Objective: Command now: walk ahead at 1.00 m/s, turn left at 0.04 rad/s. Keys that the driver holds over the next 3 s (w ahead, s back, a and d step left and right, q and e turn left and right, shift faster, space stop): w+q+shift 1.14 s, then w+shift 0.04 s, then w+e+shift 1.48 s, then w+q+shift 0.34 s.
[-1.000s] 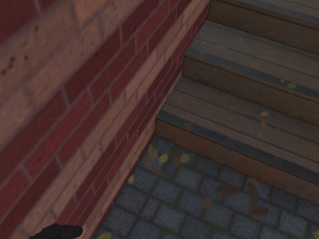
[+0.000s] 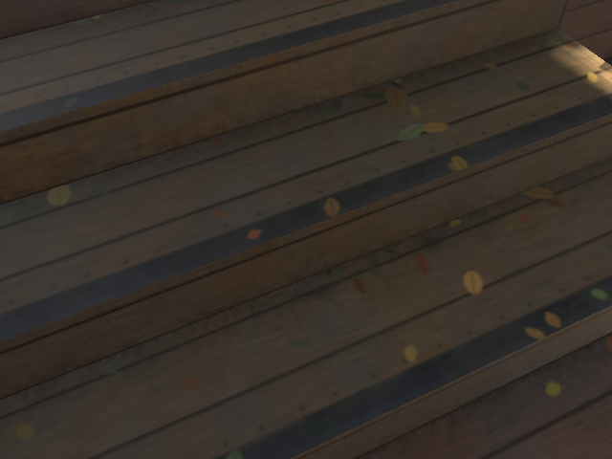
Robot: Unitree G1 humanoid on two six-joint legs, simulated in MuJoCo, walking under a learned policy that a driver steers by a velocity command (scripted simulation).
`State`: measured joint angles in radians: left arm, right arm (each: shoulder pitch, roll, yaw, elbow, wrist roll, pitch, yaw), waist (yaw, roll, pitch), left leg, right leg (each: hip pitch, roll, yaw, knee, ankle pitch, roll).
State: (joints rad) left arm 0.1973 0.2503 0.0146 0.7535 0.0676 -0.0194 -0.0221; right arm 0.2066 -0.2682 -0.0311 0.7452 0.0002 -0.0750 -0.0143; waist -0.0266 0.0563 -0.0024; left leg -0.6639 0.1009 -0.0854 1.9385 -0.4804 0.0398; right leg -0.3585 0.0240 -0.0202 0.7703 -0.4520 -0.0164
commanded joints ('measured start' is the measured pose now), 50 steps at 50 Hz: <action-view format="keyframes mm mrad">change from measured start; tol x128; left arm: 1 254 180 54 99 -1 -41 2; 50 -258 -152 -84 -405 12 -75 43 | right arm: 1 -232 68 27 -190 5 16 -26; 50 181 -48 -31 78 -44 -19 3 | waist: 1 94 -270 17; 50 52 -71 136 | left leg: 1 -693 -81 -49 443 -273 82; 24 225 2 -378 -1414 2263 125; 31 -663 -158 -22 461 86 157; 50 313 -81 -366 -1631 264 245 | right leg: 1 368 -448 373 -481 389 -221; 8 42 -274 -200 -333 2249 -142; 15 -944 70 69 1607 -1 -39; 41 40 -277 -147 24 2263 -83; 43 -425 43 -73 1113 267 -25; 50 -1037 -42 79 1654 -117 -49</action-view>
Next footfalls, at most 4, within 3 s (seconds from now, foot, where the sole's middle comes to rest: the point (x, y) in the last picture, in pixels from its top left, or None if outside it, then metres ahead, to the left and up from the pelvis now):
0.20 left None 0.24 0.05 -0.59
0.48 right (320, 333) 0.60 0.01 -0.44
0.84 left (163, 199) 0.81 0.29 -0.29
1.18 right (144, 36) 1.12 0.33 -0.15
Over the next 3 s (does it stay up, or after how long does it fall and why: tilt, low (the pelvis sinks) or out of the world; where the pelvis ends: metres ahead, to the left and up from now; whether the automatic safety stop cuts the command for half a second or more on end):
stays up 2.36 0.93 1.21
